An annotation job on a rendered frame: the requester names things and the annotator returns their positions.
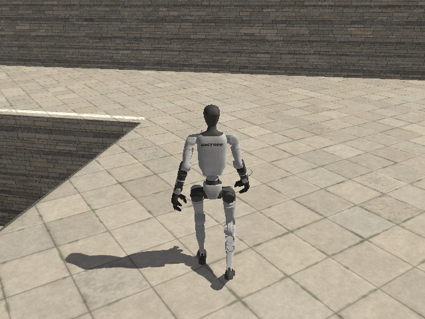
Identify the robot right upper arm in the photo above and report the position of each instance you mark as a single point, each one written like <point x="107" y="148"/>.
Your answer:
<point x="236" y="151"/>

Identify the right robot forearm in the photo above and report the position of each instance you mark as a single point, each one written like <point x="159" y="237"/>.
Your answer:
<point x="242" y="173"/>

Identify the left robot forearm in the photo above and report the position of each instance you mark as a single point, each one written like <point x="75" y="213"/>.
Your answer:
<point x="180" y="180"/>

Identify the robot left upper arm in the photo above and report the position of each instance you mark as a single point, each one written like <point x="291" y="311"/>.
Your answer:
<point x="188" y="151"/>

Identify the right robot hand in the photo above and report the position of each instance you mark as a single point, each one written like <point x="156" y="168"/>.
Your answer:
<point x="240" y="183"/>

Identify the robot left shin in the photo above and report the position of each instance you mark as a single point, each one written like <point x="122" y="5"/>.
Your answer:
<point x="200" y="234"/>

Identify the right robot thigh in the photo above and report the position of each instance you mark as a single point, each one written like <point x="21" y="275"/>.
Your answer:
<point x="229" y="202"/>

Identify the left robot hand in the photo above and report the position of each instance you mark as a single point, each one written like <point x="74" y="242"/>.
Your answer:
<point x="175" y="202"/>

